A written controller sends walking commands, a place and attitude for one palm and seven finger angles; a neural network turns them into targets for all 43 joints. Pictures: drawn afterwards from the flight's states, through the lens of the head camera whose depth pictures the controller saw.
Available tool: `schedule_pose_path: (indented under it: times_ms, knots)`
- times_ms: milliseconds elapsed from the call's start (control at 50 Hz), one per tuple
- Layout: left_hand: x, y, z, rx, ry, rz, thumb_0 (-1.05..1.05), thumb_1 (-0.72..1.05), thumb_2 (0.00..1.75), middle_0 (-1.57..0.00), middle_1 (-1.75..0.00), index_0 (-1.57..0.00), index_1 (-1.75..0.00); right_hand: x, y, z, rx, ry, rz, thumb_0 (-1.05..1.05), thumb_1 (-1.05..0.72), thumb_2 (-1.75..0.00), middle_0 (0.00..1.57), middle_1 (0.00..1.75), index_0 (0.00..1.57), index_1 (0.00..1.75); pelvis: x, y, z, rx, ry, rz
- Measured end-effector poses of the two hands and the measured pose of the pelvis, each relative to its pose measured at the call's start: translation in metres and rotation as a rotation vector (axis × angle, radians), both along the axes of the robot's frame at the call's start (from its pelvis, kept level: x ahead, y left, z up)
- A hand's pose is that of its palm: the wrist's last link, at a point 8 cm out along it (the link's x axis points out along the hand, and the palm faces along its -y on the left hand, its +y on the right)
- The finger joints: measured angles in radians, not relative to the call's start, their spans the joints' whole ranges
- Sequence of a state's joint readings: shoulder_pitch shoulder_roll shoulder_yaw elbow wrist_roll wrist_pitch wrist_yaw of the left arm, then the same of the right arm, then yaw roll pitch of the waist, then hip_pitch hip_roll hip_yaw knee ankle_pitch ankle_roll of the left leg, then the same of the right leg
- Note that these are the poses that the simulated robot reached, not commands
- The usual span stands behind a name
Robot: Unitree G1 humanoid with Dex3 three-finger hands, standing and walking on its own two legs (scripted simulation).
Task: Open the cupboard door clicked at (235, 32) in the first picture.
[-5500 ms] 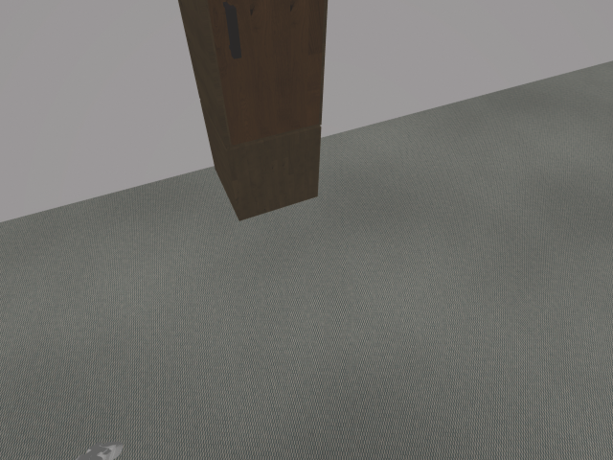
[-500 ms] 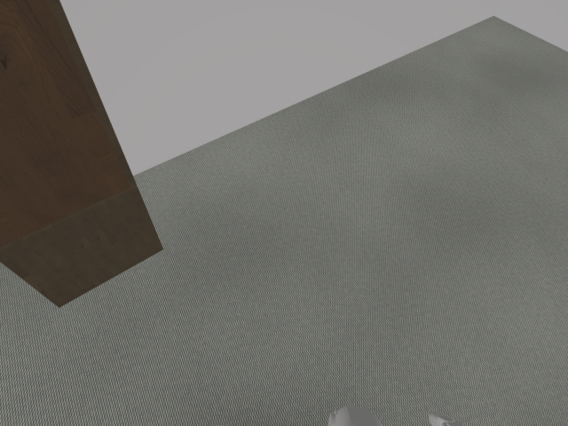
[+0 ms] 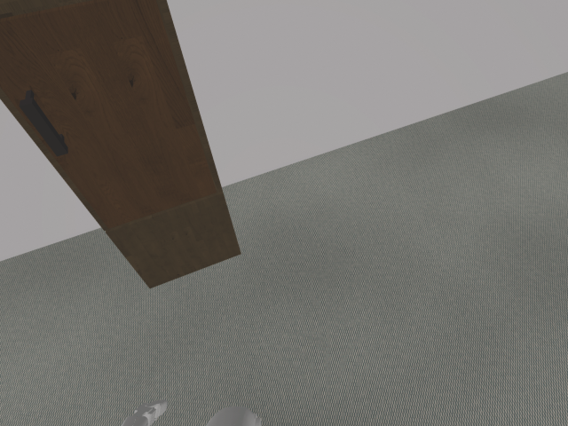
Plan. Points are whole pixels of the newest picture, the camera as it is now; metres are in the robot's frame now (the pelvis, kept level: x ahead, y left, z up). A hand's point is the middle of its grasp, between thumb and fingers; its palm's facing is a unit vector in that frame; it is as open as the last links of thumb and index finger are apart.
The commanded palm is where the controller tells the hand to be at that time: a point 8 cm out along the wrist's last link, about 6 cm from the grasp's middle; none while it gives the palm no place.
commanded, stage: turn to face it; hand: left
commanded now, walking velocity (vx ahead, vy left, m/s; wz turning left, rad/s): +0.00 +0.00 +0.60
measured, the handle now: (45, 123) +0.70 +0.54 +0.05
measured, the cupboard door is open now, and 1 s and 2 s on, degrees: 0 0 0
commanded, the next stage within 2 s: take the last steps up to it in 0.62 s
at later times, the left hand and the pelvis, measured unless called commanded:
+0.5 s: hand out of the picture -0.01 +0.29 -0.17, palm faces +0.29 -0.92 -0.25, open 7.4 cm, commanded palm none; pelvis +0.00 +0.06 +0.00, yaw +14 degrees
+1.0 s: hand out of the picture -0.04 +0.20 -0.15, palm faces +0.41 -0.88 -0.24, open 7.3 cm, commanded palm none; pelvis +0.02 +0.03 +0.01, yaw +22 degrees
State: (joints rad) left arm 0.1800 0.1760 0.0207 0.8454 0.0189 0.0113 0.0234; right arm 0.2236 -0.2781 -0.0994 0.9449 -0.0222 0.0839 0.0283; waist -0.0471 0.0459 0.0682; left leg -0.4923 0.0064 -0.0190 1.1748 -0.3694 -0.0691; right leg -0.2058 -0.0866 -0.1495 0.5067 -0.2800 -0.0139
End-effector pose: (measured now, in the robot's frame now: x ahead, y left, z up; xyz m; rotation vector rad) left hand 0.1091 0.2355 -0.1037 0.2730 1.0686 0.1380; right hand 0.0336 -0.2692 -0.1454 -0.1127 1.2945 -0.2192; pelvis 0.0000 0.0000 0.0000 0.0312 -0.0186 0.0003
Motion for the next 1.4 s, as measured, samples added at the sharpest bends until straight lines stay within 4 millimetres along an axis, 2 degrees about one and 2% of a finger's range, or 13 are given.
schedule_pose_path:
  times_ms: [140, 300, 360, 460, 600, 700, 780, 900, 1000, 1080, 1200, 1280, 1400]
  knots:
    - [-0.067, 0.024, -0.017, -0.022, 0.115, 0.143, 0.0, 0.91, 0.89, -0.2, -0.3, -0.2, -0.3, 0.042, 0.016, 0.008, -0.024, 0.01, 0.136, 0.0, -0.9, -0.9, 0.19, 0.3, 0.19, 0.3, -0.002, 0.011, 0.0, -0.003, 0.008, 0.091]
    - [-0.143, 0.079, -0.053, -0.046, 0.255, 0.319, 0.0, 0.91, 0.89, -0.2, -0.3, -0.2, -0.3, 0.112, 0.073, 0.019, -0.083, -0.134, 0.319, 0.0, -0.9, -0.9, 0.19, 0.3, 0.19, 0.3, -0.004, 0.047, -0.017, -0.032, 0.018, 0.176]
    - [-0.152, 0.09, -0.05, -0.048, 0.276, 0.355, 0.0, 0.91, 0.89, -0.2, -0.3, -0.2, -0.3, 0.121, 0.091, 0.03, -0.09, -0.164, 0.349, 0.0, -0.9, -0.9, 0.2, 0.3, 0.2, 0.3, -0.004, 0.053, -0.01, -0.049, 0.012, 0.197]
    - [-0.144, 0.096, -0.038, -0.062, 0.215, 0.375, 0.0, 0.91, 0.89, -0.19, -0.3, -0.2, -0.3, 0.123, 0.111, 0.037, -0.071, -0.162, 0.382, 0.0, -0.9, -0.9, 0.2, 0.3, 0.2, 0.3, -0.003, 0.06, 0.0, -0.06, 0.003, 0.231]
    - [-0.118, 0.084, -0.029, -0.064, 0.135, 0.377, 0.0, 0.91, 0.89, -0.19, -0.3, -0.2, -0.3, 0.108, 0.116, 0.024, -0.019, -0.12, 0.38, 0.0, -0.9, -0.9, 0.2, 0.3, 0.2, 0.3, -0.001, 0.055, 0.002, -0.047, -0.003, 0.271]
    - [-0.099, 0.064, -0.023, -0.049, 0.079, 0.372, 0.0, 0.91, 0.89, -0.19, -0.3, -0.2, -0.3, 0.092, 0.101, 0.004, 0.017, -0.056, 0.363, 0.0, -0.9, -0.9, 0.2, 0.3, 0.2, 0.3, 0.002, 0.04, -0.003, -0.024, -0.001, 0.297]
    - [-0.099, 0.043, -0.019, -0.03, 0.049, 0.374, 0.0, 0.91, 0.89, -0.2, -0.3, -0.2, -0.3, 0.082, 0.084, -0.012, 0.041, -0.007, 0.352, 0.0, -0.9, -0.9, 0.2, 0.3, 0.2, 0.3, 0.004, 0.027, -0.008, -0.019, -0.007, 0.325]
    - [-0.133, 0.02, -0.012, -0.056, 0.095, 0.446, 0.0, 0.92, 0.89, -0.2, -0.3, -0.2, -0.3, 0.077, 0.07, -0.006, 0.041, 0.054, 0.382, 0.0, -0.9, -0.9, 0.2, 0.3, 0.2, 0.3, 0.011, 0.023, 0.003, -0.008, -0.007, 0.357]
    - [-0.173, 0.009, -0.016, -0.088, 0.189, 0.514, 0.0, 0.92, 0.89, -0.2, -0.3, -0.2, -0.3, 0.083, 0.073, 0.002, 0.023, 0.081, 0.412, 0.0, -0.9, -0.9, 0.19, 0.3, 0.19, 0.3, 0.02, 0.03, 0.007, -0.011, 0.001, 0.38]
    - [-0.207, 0.001, -0.023, -0.143, 0.292, 0.567, 0.0, 0.92, 0.89, -0.2, -0.3, -0.2, -0.3, 0.101, 0.093, 0.007, 0.01, 0.074, 0.449, 0.0, -0.91, -0.9, 0.19, 0.3, 0.19, 0.3, 0.027, 0.046, 0.007, -0.02, 0.008, 0.39]
    - [-0.247, 0.004, -0.045, -0.243, 0.452, 0.633, 0.0, 0.91, 0.89, -0.2, -0.3, -0.2, -0.3, 0.143, 0.151, 0.007, -0.01, -0.031, 0.505, 0.0, -0.91, -0.9, 0.19, 0.3, 0.19, 0.3, 0.04, 0.086, -0.007, -0.052, 0.001, 0.391]
    - [-0.234, 0.026, -0.049, -0.267, 0.513, 0.583, 0.0, 0.91, 0.89, -0.2, -0.3, -0.2, -0.3, 0.15, 0.178, 0.013, -0.012, -0.098, 0.451, 0.0, -0.92, -0.9, 0.2, 0.3, 0.2, 0.3, 0.052, 0.105, -0.006, -0.039, -0.011, 0.357]
    - [-0.143, 0.085, -0.045, -0.219, 0.338, 0.515, 0.01, 0.91, 0.89, -0.19, -0.3, -0.2, -0.3, 0.13, 0.182, 0.018, -0.028, -0.004, 0.394, -0.01, -0.94, -0.9, 0.2, 0.3, 0.2, 0.3, 0.079, 0.125, 0.005, -0.036, -0.013, 0.354]
